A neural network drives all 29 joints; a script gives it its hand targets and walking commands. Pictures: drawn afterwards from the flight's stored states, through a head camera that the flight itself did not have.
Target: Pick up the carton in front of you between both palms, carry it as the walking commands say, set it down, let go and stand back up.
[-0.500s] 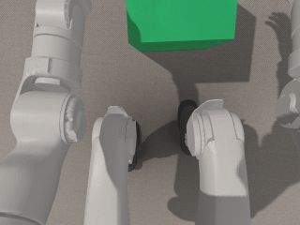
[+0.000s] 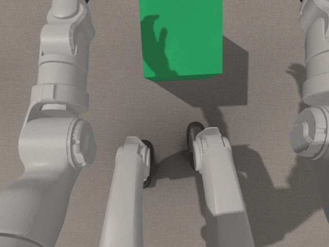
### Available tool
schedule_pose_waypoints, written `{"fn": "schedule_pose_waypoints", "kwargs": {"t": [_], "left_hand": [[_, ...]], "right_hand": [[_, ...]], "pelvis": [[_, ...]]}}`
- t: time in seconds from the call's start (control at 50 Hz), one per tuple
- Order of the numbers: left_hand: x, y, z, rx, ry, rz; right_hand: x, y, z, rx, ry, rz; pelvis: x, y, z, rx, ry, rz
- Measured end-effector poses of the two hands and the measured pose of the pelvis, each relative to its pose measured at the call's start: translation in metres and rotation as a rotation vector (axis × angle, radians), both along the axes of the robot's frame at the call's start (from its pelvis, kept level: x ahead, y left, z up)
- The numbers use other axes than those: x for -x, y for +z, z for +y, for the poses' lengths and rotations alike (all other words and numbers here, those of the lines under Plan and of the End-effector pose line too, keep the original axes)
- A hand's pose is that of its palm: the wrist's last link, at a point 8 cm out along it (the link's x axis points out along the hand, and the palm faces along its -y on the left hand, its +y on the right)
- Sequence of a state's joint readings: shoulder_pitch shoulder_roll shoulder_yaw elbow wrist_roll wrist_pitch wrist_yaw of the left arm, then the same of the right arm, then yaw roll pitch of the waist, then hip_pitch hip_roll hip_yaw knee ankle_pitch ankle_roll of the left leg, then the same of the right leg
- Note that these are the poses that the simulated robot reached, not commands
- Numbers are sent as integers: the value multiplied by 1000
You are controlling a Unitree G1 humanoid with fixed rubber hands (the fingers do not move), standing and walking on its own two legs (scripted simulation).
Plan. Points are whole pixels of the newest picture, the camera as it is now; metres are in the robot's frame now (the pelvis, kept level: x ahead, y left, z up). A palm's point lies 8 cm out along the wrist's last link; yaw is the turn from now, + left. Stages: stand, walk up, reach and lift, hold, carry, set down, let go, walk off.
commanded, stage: set down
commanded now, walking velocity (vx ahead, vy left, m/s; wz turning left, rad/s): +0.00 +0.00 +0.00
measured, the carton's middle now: (179, 46) +0.53 -0.08 -0.41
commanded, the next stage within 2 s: let go in 0.28 s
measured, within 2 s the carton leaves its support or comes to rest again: neither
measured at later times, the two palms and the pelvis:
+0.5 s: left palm out of the picture +0.53 +0.12 +0.02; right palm out of the picture +0.49 -0.29 +0.02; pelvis +0.03 +0.00 +0.13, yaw -2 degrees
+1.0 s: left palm out of the picture +0.36 +0.19 +0.12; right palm out of the picture +0.32 -0.26 +0.13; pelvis +0.08 +0.00 +0.22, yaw -4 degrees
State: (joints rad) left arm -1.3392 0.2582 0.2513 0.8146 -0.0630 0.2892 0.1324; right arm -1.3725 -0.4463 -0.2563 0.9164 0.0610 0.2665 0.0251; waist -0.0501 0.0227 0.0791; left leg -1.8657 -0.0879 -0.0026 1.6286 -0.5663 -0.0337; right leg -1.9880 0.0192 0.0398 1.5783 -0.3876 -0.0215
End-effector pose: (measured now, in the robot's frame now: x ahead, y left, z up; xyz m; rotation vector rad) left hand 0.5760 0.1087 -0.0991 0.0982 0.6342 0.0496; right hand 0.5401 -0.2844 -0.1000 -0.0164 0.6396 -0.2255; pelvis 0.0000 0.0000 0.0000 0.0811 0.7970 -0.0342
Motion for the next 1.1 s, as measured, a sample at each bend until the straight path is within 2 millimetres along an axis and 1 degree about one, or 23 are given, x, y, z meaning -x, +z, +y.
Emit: {"fn": "schedule_pose_waypoints", "kwargs": {"t": [0.12, 0.24, 0.36, 0.44, 0.48, 0.54, 0.62, 0.74, 0.8, 0.86, 1.0, 1.1], "left_hand": [[1, 42, 3, 1, -6, -7], [6, 75, 5, 8, -12, -9], [11, 100, 3, 1, -17, 0], [23, 111, 5, -36, -32, 25], [35, 116, 8, -65, -43, 44], [60, 126, 16, -102, -56, 72], [90, 144, 27, -117, -66, 100], [117, 176, 43, -109, -78, 100], [133, 189, 50, -106, -83, 104], [155, 199, 58, -99, -86, 116], [212, 224, 81, -87, -78, 134], [248, 244, 99, -87, -72, 143]], "right_hand": [[0, 42, 2, 3, 9, -3], [7, 75, 2, 5, 5, -1], [12, 100, 0, 8, 6, 7], [25, 110, -1, 37, 32, 40], [37, 114, -1, 60, 53, 67], [62, 123, -1, 89, 84, 107], [95, 139, -2, 96, 97, 140], [127, 172, -1, 91, 98, 131], [143, 187, 3, 89, 102, 127], [163, 199, 10, 83, 103, 133], [221, 226, 27, 73, 93, 153], [260, 247, 37, 68, 91, 165]], "pelvis": [[-8, 36, -2, 1, -1, 19], [-12, 69, -1, 9, -1, 16], [-14, 97, -1, 16, -6, -2], [-19, 116, -2, 19, -11, -20], [-24, 126, -2, 21, -13, -35], [-33, 141, -4, 24, -14, -67], [-45, 161, -7, 30, -16, -123], [-60, 181, -9, 42, -21, -208], [-67, 190, -9, 49, -24, -250], [-73, 198, -8, 58, -26, -297], [-85, 217, -1, 83, -27, -443], [-92, 230, 6, 101, -26, -571]]}}
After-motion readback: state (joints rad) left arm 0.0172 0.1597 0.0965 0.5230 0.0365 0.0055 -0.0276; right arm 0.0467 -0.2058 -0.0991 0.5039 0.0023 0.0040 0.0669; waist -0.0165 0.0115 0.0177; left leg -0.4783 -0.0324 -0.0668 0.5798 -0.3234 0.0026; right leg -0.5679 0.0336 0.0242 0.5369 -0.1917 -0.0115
